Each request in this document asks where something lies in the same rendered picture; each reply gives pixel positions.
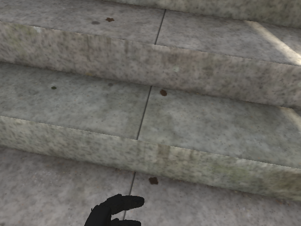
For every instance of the robot left hand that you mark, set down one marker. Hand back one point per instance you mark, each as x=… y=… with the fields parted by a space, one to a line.
x=101 y=214

